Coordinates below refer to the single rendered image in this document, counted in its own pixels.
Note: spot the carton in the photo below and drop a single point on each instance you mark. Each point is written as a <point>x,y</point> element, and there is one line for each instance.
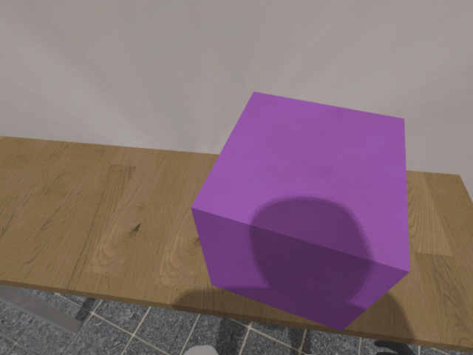
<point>305,209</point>

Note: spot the robot right hand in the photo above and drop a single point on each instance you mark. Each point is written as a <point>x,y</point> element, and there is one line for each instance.
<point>400,348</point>

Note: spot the table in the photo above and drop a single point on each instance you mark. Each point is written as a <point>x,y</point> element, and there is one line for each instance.
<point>115,223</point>

